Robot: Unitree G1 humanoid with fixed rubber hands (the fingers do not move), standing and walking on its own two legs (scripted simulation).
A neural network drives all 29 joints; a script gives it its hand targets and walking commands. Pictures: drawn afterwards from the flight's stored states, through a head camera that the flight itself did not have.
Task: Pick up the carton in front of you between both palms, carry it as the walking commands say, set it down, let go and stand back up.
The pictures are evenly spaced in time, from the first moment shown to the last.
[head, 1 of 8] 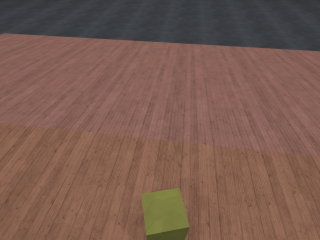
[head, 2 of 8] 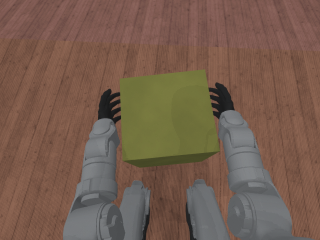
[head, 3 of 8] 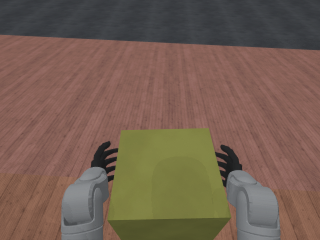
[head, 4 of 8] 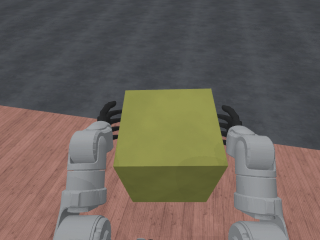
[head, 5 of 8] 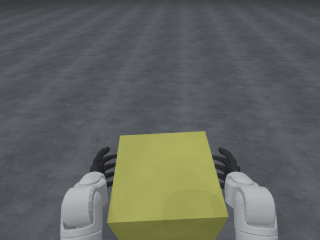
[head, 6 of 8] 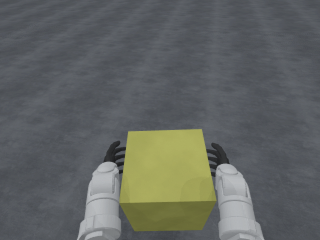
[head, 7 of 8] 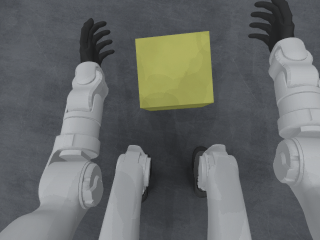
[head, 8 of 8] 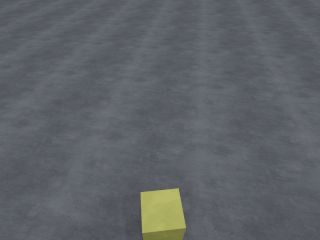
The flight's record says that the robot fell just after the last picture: no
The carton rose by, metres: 0.68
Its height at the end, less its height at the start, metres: -0.46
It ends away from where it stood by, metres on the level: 5.52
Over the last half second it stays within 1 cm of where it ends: yes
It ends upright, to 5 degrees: yes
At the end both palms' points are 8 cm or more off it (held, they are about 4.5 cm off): yes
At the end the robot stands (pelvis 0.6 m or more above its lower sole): yes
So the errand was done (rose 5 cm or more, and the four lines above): yes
